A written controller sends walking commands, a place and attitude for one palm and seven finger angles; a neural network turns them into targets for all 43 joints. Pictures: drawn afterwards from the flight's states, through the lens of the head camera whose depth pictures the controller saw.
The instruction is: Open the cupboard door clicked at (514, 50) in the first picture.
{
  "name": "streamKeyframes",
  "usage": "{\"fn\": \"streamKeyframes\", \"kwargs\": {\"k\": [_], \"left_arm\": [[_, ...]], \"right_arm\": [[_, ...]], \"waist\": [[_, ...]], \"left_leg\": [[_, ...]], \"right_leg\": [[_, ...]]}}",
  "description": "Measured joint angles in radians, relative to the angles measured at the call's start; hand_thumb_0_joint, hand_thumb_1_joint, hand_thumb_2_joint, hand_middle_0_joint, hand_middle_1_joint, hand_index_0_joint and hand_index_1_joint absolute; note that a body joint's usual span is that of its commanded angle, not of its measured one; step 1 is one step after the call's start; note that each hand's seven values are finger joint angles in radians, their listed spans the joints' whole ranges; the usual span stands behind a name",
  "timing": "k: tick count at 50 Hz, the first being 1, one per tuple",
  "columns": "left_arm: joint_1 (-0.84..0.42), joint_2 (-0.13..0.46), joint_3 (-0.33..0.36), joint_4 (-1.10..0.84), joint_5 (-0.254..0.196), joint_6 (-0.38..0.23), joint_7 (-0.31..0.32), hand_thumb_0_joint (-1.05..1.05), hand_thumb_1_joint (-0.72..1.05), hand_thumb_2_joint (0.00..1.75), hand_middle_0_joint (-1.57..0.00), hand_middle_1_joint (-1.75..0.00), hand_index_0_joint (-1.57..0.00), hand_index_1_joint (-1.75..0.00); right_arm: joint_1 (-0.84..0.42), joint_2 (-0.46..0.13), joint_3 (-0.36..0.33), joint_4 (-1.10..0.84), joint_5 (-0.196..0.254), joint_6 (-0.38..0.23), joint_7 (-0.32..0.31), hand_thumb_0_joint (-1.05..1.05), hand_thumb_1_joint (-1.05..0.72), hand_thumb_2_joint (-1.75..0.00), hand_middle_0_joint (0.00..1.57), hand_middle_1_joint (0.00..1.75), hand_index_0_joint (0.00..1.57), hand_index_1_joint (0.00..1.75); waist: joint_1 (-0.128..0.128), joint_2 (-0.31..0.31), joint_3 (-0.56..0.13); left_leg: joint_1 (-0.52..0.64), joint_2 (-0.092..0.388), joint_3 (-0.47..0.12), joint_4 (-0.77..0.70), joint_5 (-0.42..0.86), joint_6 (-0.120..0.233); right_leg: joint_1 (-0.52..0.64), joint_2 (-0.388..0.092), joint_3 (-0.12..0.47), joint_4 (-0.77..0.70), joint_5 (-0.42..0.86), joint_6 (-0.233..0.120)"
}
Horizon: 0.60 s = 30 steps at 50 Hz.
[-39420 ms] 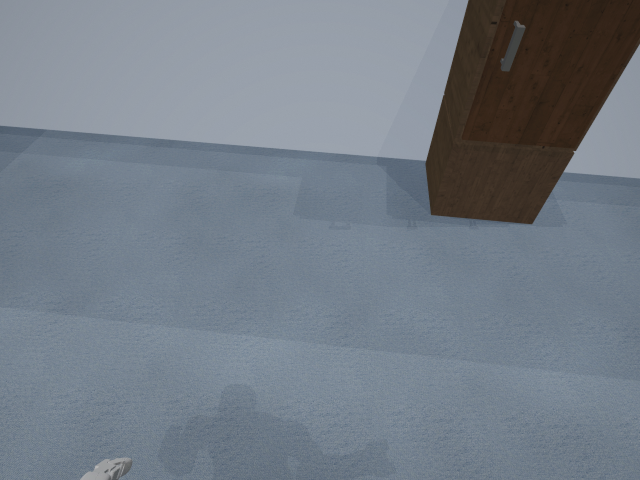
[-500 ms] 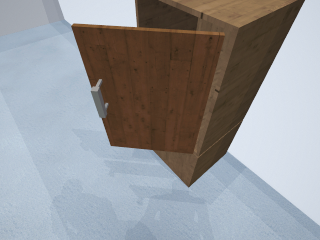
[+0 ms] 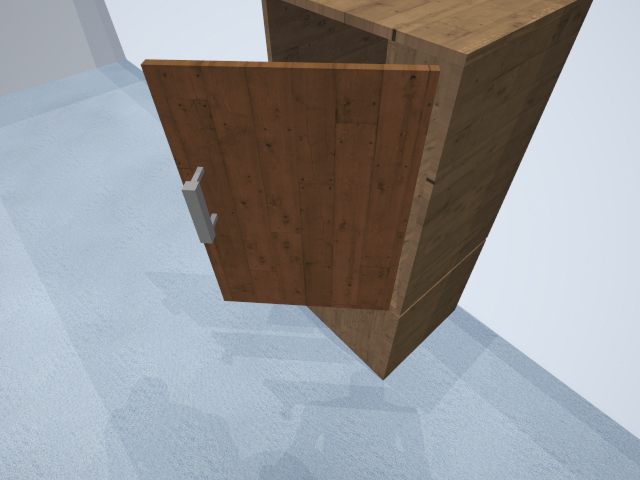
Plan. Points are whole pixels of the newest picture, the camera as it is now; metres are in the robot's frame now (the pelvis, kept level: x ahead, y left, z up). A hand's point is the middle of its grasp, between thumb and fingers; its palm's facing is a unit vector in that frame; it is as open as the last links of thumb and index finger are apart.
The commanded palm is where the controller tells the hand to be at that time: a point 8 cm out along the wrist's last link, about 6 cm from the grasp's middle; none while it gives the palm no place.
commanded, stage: look again from close up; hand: left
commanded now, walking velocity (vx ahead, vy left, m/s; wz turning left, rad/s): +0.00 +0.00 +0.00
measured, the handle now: (203, 205) +0.55 +0.23 +0.01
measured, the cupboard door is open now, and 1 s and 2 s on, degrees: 44 44 44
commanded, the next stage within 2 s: raise the hand with hooked fingers in 0.32 s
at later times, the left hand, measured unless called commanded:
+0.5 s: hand out of the picture +0.07 +0.21 -0.14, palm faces +0.17 -0.96 -0.20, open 7.3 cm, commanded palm +0.11 +0.25 -0.06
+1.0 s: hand (138, 468) +0.15 +0.23 -0.04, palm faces +0.12 -0.99 -0.06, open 9.5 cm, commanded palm +0.15 +0.28 -0.03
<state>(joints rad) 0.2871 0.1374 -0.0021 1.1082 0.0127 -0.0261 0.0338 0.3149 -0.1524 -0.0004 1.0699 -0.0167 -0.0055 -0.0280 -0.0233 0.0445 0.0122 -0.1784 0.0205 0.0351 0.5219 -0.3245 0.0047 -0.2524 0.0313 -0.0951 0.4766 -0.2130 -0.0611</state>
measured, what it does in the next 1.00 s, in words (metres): lowers itself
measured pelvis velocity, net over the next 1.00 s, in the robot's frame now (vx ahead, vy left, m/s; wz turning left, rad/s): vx -0.02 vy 0.00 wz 0.04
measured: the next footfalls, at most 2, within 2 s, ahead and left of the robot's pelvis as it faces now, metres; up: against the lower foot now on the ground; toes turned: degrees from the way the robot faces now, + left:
none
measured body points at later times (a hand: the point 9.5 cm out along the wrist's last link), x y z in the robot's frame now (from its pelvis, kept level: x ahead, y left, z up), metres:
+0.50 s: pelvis +0.01 +0.02 +0.00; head +0.02 +0.02 +0.45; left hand +0.06 +0.26 -0.12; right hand +0.02 -0.20 -0.15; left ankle -0.03 +0.11 -0.74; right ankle +0.03 -0.08 -0.74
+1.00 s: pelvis -0.02 +0.00 -0.08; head +0.04 +0.03 +0.36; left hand +0.14 +0.28 -0.03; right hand +0.23 -0.22 -0.12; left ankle -0.03 +0.11 -0.74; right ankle +0.03 -0.08 -0.74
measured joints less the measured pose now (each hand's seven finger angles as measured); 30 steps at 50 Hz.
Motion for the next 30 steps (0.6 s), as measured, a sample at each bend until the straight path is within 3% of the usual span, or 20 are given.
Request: {"fn": "streamKeyframes", "kwargs": {"k": [10,22,23,24,26,28,30], "left_arm": [[-0.025,0.011,0.000,-0.025,-0.009,0.006,-0.006,0.01,0.92,0.90,-0.20,-0.30,-0.20,-0.30],[-0.017,0.010,-0.003,-0.005,-0.006,0.008,0.001,0.01,0.92,0.90,-0.20,-0.30,-0.20,-0.30],[0.032,0.011,0.015,-0.151,-0.046,0.065,0.003,0.01,0.92,0.90,-0.20,-0.30,-0.20,-0.30],[0.091,0.018,0.031,-0.329,-0.074,0.079,0.007,0.02,0.93,0.89,-0.20,-0.31,-0.20,-0.30],[0.154,0.033,0.033,-0.587,-0.114,0.028,0.039,0.02,0.92,0.89,-0.20,-0.31,-0.20,-0.31],[0.147,0.034,0.037,-0.755,-0.155,-0.007,0.051,0.02,0.91,0.88,-0.20,-0.32,-0.20,-0.32],[0.097,0.034,0.059,-0.846,-0.172,-0.084,0.028,0.02,0.88,0.87,-0.20,-0.34,-0.20,-0.33]], "right_arm": [[0.028,0.017,0.026,0.006,-0.003,-0.016,0.002,0.01,-0.92,-0.90,0.20,0.30,0.20,0.30],[-0.001,0.000,0.024,0.033,0.003,-0.020,0.000,0.01,-0.91,-0.90,0.20,0.30,0.20,0.30],[0.008,-0.004,0.028,-0.005,0.016,-0.026,-0.001,0.01,-0.91,-0.90,0.20,0.30,0.20,0.30],[0.025,-0.009,0.033,-0.048,0.026,-0.065,-0.014,0.01,-0.91,-0.90,0.20,0.30,0.20,0.30],[0.043,-0.029,0.031,-0.101,0.040,-0.160,-0.038,0.01,-0.91,-0.90,0.20,0.30,0.20,0.30],[0.029,-0.062,0.021,-0.157,0.050,-0.215,-0.043,0.01,-0.91,-0.90,0.20,0.30,0.20,0.30],[-0.008,-0.093,0.006,-0.220,0.044,-0.251,-0.040,0.02,-0.91,-0.90,0.20,0.30,0.20,0.30]], "waist": [[0.015,-0.001,-0.009],[0.023,-0.024,0.022],[0.022,-0.030,0.024],[0.028,-0.040,0.024],[0.037,-0.044,0.000],[0.024,-0.030,-0.021],[0.005,-0.018,-0.047]], "left_leg": [[0.047,-0.052,0.024,-0.078,0.033,0.033],[0.054,-0.059,0.029,-0.094,0.037,0.040],[0.042,-0.057,0.029,-0.078,0.030,0.040],[0.038,-0.058,0.032,-0.073,0.026,0.039],[0.025,-0.062,0.030,-0.060,0.019,0.036],[0.000,-0.066,0.015,-0.027,0.007,0.038],[-0.055,-0.067,0.002,0.028,-0.011,0.041]], "right_leg": [[0.005,-0.048,0.028,0.009,-0.003,0.035],[0.007,-0.054,0.035,0.001,-0.002,0.046],[-0.002,-0.052,0.034,0.009,-0.004,0.046],[-0.010,-0.054,0.037,0.021,-0.009,0.044],[-0.026,-0.059,0.037,0.044,-0.023,0.043],[-0.038,-0.066,0.021,0.064,-0.036,0.045],[-0.080,-0.072,0.007,0.099,-0.049,0.046]]}}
